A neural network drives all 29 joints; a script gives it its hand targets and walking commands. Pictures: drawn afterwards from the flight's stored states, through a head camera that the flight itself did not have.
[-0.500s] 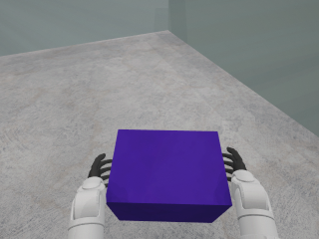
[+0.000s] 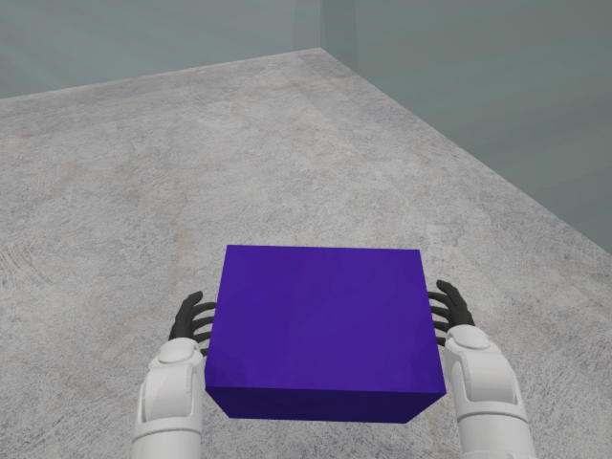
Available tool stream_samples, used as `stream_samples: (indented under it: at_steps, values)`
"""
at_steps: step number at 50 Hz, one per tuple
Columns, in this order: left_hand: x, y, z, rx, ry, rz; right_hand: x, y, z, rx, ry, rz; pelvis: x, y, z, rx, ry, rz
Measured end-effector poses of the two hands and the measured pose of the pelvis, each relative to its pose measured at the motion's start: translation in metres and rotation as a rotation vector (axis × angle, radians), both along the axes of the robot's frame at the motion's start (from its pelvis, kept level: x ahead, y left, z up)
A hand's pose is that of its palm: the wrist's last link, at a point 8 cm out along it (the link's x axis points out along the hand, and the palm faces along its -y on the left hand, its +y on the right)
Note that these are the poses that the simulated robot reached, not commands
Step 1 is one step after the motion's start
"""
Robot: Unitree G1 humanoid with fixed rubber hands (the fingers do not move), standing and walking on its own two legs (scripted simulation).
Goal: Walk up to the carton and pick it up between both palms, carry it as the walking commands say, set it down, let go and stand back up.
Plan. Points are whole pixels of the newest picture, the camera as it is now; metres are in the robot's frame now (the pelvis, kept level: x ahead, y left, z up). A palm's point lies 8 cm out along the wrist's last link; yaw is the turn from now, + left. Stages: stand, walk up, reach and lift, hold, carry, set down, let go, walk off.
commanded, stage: carry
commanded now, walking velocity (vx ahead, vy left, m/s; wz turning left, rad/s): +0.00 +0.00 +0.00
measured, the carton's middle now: (320, 337) +0.31 -0.01 -0.05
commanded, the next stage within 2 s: hold in 0.52 s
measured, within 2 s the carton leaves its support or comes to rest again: neither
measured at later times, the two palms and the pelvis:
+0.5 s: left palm (184, 345) +0.26 +0.18 +0.03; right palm (457, 335) +0.27 -0.19 +0.03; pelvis +0.00 +0.00 +0.00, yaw +0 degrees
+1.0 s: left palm (221, 348) +0.24 +0.12 +0.05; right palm (500, 313) +0.28 -0.24 +0.05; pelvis +0.01 -0.07 +0.02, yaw +9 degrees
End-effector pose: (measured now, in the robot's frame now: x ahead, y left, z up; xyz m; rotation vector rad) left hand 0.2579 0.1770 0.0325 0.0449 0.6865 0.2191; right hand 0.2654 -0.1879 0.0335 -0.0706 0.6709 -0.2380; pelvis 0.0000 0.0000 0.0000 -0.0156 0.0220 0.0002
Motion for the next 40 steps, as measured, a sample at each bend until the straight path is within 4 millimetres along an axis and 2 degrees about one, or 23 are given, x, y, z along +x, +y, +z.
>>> stream_samples:
  at_steps: [27,33,37,40]
  values:
    - [0.004,0.001,-0.001,0.013,-0.014,-0.014,0.002,0.001,-0.003,-0.003,-0.009,0.001,0.002,0.003,0.0,-0.001,-0.004,0.001]
    - [-0.019,-0.003,0.0,0.011,0.01,0.017,-0.005,-0.004,-0.001,-0.003,0.005,0.058,0.01,0.002,0.011,-0.008,-0.087,0.09]
    - [-0.03,-0.007,0.002,0.011,0.012,0.06,0.001,-0.006,0.005,0.034,-0.004,0.082,0.013,-0.007,0.014,0.003,-0.111,0.151]
    - [-0.03,-0.016,0.006,0.007,-0.007,0.071,0.008,-0.014,0.014,0.039,-0.036,0.077,0.013,-0.017,0.014,0.016,-0.126,0.185]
